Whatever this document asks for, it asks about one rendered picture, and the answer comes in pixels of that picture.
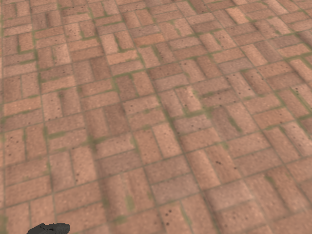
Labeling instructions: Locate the left robot hand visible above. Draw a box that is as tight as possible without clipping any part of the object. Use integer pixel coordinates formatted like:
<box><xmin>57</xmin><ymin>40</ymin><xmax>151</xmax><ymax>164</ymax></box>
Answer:
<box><xmin>26</xmin><ymin>223</ymin><xmax>70</xmax><ymax>234</ymax></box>

